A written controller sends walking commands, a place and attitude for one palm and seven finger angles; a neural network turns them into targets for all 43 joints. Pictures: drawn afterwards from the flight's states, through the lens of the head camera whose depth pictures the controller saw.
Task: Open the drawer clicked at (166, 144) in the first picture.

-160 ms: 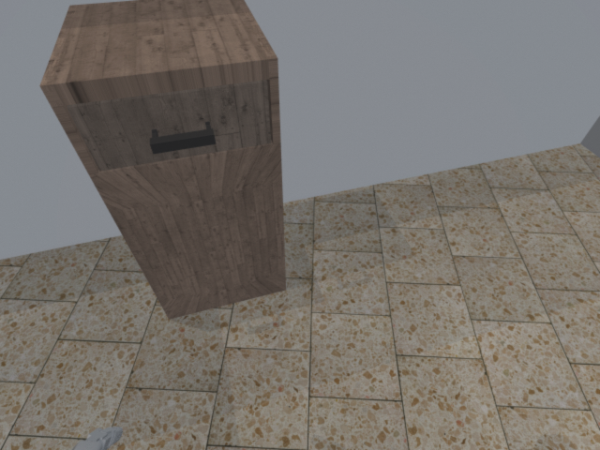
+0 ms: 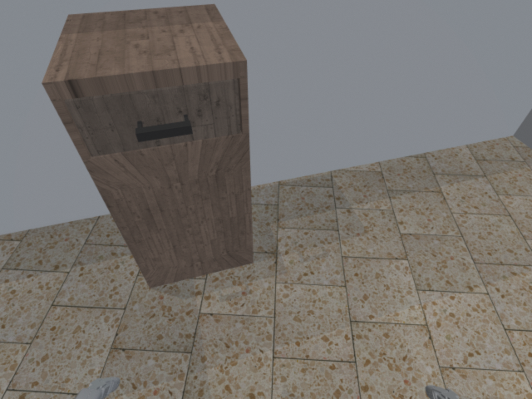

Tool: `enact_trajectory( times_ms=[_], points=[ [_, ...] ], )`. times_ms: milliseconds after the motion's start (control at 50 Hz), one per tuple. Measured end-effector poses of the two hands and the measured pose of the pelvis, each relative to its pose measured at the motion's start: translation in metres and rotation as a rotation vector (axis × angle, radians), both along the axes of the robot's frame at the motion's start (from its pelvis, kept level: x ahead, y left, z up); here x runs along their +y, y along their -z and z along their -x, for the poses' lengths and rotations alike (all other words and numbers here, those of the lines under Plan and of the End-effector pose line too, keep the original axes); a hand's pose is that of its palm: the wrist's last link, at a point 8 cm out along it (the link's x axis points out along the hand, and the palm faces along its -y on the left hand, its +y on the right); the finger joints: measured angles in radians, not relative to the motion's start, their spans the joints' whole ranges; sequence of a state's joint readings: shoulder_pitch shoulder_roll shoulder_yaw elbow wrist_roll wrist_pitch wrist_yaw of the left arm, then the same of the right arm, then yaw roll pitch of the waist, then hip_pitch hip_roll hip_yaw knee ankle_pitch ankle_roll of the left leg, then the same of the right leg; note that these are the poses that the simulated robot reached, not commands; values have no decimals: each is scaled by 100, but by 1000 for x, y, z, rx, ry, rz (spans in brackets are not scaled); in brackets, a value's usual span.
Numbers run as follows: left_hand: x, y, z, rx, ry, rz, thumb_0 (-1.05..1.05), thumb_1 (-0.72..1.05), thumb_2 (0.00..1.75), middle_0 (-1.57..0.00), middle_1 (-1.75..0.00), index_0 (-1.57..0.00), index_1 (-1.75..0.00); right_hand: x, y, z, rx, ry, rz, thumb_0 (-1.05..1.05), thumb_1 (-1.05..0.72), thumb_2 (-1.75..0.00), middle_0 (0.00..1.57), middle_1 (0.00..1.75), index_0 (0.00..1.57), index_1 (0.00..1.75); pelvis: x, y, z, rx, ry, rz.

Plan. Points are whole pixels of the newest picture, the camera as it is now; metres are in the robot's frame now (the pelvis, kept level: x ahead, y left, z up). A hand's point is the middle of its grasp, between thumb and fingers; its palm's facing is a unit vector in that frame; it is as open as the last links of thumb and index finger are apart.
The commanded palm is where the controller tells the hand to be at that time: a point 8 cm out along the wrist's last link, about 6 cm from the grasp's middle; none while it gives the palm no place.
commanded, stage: stand and wait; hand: left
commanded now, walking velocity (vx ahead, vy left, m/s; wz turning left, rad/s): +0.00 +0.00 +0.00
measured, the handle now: (164, 126) +0.71 +0.30 +0.01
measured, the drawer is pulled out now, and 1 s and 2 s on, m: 0.00 0.00 0.00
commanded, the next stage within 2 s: look at it before walking up in 0.74 s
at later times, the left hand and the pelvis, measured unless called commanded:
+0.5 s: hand out of the picture +0.05 +0.23 -0.15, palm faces -0.02 -0.94 -0.33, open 7.4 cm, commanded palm none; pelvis -0.02 -0.02 +0.01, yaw +0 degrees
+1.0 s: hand out of the picture +0.05 +0.23 -0.15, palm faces -0.03 -0.95 -0.32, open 7.4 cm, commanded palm none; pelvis -0.02 -0.01 +0.01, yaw +0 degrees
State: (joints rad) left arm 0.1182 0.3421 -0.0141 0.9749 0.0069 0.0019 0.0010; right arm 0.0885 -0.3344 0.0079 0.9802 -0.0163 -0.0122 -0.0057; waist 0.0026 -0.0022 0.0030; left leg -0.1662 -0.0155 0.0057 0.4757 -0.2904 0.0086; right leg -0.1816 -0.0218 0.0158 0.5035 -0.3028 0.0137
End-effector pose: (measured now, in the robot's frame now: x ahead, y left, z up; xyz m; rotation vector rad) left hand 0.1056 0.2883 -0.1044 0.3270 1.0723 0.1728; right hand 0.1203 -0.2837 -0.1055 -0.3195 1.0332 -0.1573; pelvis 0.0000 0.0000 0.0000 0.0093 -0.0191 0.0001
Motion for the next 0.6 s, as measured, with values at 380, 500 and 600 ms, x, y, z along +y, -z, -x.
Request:
enact_trajectory(
  times_ms=[380, 500, 600],
  points=[
    [-12, 9, 52, 124, -42, 12, 1, 90, 90, -20, -30, -21, -30, -21, 7, 54, 139, 53, 9, 1, -91, -90, 20, 30, 20, 30, -13, -5, 14, -14, 3, 2],
    [-12, 8, 59, 133, -44, 7, 1, 90, 90, -20, -30, -21, -30, -24, 9, 73, 173, 70, 8, 1, -91, -90, 20, 30, 20, 30, -15, -6, 19, -18, 5, 3],
    [-13, 7, 60, 129, -39, 7, 1, 90, 90, -20, -30, -21, -30, -25, 10, 82, 186, 75, 4, 1, -91, -90, 20, 30, 20, 30, -16, -7, 23, -17, 5, 3]
  ],
)
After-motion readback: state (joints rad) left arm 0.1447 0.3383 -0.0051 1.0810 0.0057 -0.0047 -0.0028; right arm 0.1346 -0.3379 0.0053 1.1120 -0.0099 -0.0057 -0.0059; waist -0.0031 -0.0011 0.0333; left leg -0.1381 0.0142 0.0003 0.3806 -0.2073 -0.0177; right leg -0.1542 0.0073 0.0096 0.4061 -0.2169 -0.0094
